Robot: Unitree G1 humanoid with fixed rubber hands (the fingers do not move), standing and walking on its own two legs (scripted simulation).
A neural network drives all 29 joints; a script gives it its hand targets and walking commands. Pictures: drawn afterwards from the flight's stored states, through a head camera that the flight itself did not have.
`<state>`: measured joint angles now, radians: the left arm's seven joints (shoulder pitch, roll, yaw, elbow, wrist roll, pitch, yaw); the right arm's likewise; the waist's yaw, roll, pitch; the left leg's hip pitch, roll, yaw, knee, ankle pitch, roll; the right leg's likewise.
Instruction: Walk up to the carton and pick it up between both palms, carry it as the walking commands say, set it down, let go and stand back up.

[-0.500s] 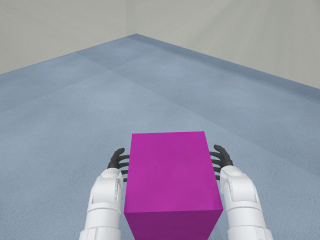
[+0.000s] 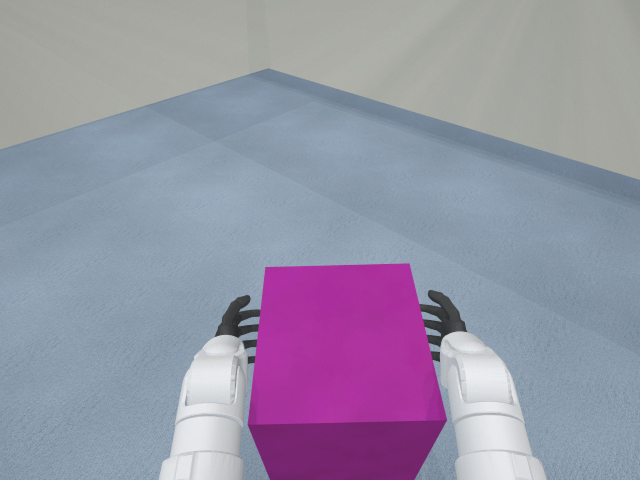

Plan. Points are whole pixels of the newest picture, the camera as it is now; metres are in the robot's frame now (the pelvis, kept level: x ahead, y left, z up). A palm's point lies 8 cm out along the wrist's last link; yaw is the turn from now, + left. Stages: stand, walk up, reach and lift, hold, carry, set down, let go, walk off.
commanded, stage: hold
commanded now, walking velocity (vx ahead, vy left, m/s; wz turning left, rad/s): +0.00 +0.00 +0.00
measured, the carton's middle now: (339, 378) +0.29 +0.00 -0.03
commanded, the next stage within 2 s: carry in 0.14 s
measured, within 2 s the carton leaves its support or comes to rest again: neither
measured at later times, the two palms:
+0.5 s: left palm (187, 309) +0.34 +0.21 +0.07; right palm (394, 288) +0.37 -0.08 +0.07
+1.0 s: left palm (219, 181) +0.63 +0.22 +0.09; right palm (362, 163) +0.71 -0.06 +0.08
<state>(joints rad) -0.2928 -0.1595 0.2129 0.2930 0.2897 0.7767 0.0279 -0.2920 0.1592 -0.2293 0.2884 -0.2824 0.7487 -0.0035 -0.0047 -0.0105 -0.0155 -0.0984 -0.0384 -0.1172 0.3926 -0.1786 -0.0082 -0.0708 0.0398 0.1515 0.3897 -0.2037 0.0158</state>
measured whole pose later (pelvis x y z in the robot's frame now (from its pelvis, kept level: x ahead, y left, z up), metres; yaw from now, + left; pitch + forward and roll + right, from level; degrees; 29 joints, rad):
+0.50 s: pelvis +0.08 +0.03 +0.00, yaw +5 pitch +6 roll -1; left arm -0.16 -0.12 0.12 -0.16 0.11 1.07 0.11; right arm -0.16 0.13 -0.07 -0.14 -0.11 1.03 -0.11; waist 0.01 0.01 -0.15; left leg -0.26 0.03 0.09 0.40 -0.25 0.03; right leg -0.49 -0.06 -0.07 0.86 -0.35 0.00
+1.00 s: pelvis +0.41 +0.01 +0.00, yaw +11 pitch +4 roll +2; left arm -0.18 -0.14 0.11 -0.33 0.10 1.26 0.13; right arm -0.21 0.14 -0.10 -0.32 -0.11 1.25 -0.11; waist 0.04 0.00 -0.08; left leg -0.66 0.13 0.11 0.82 -0.09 0.00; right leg 0.00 -0.04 -0.21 0.22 -0.29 -0.02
